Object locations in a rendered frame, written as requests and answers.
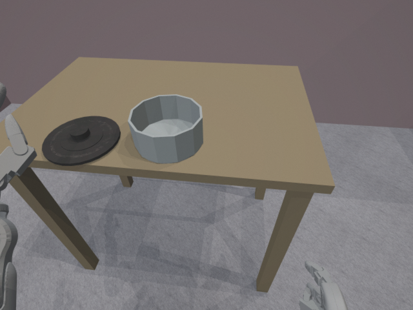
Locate left robot forearm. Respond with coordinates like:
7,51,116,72
0,201,18,310

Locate table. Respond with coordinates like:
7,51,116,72
0,57,335,293

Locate right robot hand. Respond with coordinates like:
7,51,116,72
299,260,348,310

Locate knob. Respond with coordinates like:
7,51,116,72
69,125,90,141

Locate left robot hand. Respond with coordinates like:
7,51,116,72
0,82,37,198

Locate lid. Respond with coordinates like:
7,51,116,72
42,116,121,166

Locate pot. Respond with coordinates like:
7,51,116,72
128,94,203,163

